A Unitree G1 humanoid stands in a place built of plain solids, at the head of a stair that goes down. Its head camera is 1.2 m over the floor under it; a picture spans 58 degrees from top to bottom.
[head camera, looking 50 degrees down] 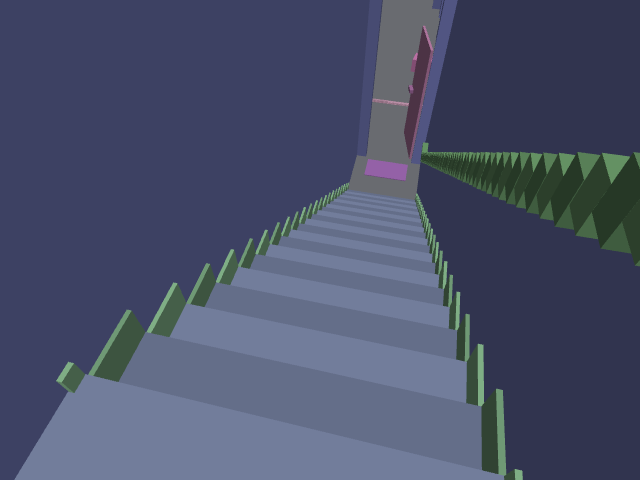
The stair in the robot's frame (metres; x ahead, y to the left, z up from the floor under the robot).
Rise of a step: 0.19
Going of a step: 0.24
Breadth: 1.20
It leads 13 degrees to the right of straight ahead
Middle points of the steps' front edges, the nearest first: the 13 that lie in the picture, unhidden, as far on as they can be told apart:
0.37 0.11 0.00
0.61 0.05 -0.18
0.84 0.00 -0.37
1.08 -0.05 -0.56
1.31 -0.11 -0.74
1.54 -0.16 -0.93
1.78 -0.22 -1.11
2.01 -0.27 -1.30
2.25 -0.33 -1.49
2.48 -0.38 -1.67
2.71 -0.43 -1.86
2.95 -0.49 -2.04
3.18 -0.54 -2.23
